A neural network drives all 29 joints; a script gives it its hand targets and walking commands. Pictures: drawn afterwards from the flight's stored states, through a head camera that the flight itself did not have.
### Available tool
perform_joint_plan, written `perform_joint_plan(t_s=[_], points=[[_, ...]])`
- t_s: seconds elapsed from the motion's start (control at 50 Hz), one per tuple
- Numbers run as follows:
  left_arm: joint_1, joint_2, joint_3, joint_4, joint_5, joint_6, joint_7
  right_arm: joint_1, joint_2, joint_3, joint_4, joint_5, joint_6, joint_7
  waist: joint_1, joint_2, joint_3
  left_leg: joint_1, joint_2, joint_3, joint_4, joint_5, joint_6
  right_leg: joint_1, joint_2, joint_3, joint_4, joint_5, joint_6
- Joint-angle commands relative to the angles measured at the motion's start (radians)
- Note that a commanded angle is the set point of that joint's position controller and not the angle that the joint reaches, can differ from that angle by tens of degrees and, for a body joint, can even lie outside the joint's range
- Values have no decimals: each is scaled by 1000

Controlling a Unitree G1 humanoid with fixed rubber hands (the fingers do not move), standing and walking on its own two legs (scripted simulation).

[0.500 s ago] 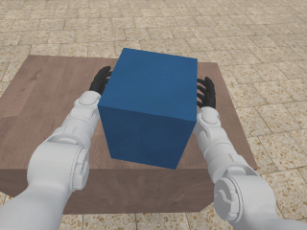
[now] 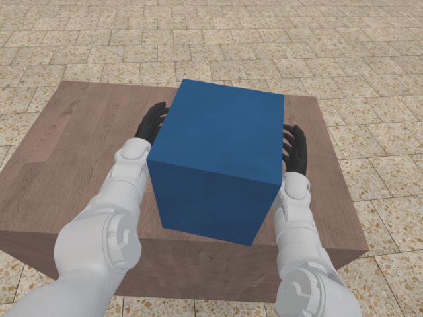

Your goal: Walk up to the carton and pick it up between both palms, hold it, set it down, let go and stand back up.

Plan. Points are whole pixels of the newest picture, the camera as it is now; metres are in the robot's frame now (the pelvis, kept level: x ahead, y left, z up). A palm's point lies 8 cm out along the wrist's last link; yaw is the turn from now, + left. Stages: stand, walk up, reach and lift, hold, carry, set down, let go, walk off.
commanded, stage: reach and lift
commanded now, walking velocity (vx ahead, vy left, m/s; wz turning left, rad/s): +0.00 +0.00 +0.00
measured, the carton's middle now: (218, 166) +0.41 -0.04 +0.04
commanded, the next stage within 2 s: none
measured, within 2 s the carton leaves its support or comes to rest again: leaves its support in 1.24 s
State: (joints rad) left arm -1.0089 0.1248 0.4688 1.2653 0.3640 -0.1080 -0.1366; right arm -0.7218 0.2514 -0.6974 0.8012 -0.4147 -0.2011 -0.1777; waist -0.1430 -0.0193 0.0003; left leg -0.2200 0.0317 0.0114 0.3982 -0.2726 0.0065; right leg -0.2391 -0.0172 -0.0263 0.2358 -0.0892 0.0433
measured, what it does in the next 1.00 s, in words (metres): stands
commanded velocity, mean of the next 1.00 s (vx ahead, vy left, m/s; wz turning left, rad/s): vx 0.00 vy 0.00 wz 0.00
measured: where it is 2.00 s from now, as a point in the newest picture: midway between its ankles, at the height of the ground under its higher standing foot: outside the picture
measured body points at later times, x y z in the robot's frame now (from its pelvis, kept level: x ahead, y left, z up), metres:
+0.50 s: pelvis +0.01 +0.01 +0.00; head +0.06 +0.04 +0.45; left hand +0.47 +0.09 +0.08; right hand +0.38 -0.19 +0.08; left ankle -0.05 +0.11 -0.75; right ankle +0.01 -0.15 -0.75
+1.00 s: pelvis +0.01 +0.00 +0.00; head +0.05 +0.03 +0.45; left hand +0.47 +0.10 +0.09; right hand +0.38 -0.19 +0.07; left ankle -0.05 +0.11 -0.75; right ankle +0.01 -0.15 -0.75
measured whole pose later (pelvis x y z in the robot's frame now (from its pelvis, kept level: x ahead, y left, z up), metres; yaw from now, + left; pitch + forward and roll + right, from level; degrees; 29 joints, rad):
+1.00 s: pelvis +0.01 +0.00 +0.00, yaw +0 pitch +5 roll -2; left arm -0.93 0.08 0.41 1.06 0.38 0.00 -0.16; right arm -0.66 0.22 -0.62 0.84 -0.33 -0.30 -0.19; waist -0.14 -0.04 0.00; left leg -0.19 0.04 0.03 0.37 -0.26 0.01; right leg -0.21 -0.03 -0.06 0.21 -0.08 0.04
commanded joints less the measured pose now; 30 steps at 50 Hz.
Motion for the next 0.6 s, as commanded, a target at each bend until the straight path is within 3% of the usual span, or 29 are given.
perform_joint_plan(t_s=[0.0,0.02,0.08,0.1,0.16,0.18,0.2,0.32,0.34,0.38,0.44,0.48,0.5,0.54,0.56,0.58], points=[[-436,-489,-116,-81,38,14,-133,-445,489,398,40,-53,7,135,25,73,-422,22,-40,99,-66,435,-69,508,24,-81,105,480,16],[-441,-480,-119,-110,28,14,-132,-445,497,421,33,-40,6,128,6,66,-417,17,-43,100,-64,442,-72,502,30,-87,104,499,18],[-451,-498,-143,-161,8,25,-130,-449,491,460,10,-14,-3,120,4,69,-442,35,-45,99,-60,472,-76,519,27,-81,108,524,11],[-445,-503,-151,-179,9,32,-131,-441,500,478,-5,-10,-8,120,25,62,-446,34,-45,103,-65,488,-71,532,28,-72,99,527,8],[-436,-524,-187,-211,-8,44,-127,-429,495,492,-7,-1,-21,113,-1,62,-460,75,-44,100,-53,526,-72,486,32,-80,99,519,15],[-427,-535,-184,-207,3,45,-125,-433,502,500,-16,0,-26,111,23,63,-460,70,-44,107,-52,500,-71,494,32,-75,100,517,8],[-439,-524,-183,-184,3,55,-130,-440,491,482,7,-11,-23,102,-11,52,-430,47,-54,100,-66,464,-65,498,31,-87,98,526,17],[-405,-546,-187,-247,29,95,-127,-446,469,483,-18,11,-41,107,30,91,-446,106,-38,101,-57,520,-66,463,34,-93,78,458,13],[-400,-552,-197,-242,30,102,-127,-430,464,462,19,8,-41,107,5,110,-409,149,-31,94,-51,576,-78,422,45,-111,64,435,6],[-396,-568,-216,-265,26,105,-113,-434,448,464,23,16,-57,109,27,135,-432,171,-23,93,-34,615,-91,385,50,-106,64,407,-12],[-395,-561,-199,-240,50,124,-114,-442,422,413,48,14,-64,110,8,144,-391,184,-23,102,-38,622,-88,360,51,-122,47,393,-10],[-379,-557,-209,-273,44,120,-107,-438,425,431,-2,16,-81,108,35,120,-429,167,-22,104,-38,616,-87,376,55,-124,44,372,-17],[-391,-541,-182,-218,60,122,-111,-452,417,411,25,10,-78,110,38,113,-390,139,-29,105,-55,555,-78,365,45,-125,40,351,-8],[-380,-545,-201,-251,42,118,-107,-433,431,429,26,8,-75,105,34,103,-398,126,-24,111,-50,554,-72,397,44,-107,48,383,-14],[-385,-551,-203,-259,51,122,-105,-434,416,419,51,14,-73,106,28,148,-408,127,-26,104,-59,556,-81,394,46,-117,50,365,-19],[-406,-543,-211,-266,37,124,-100,-455,411,417,32,19,-79,104,22,139,-417,161,-14,95,-39,614,-87,379,49,-119,47,358,-14]])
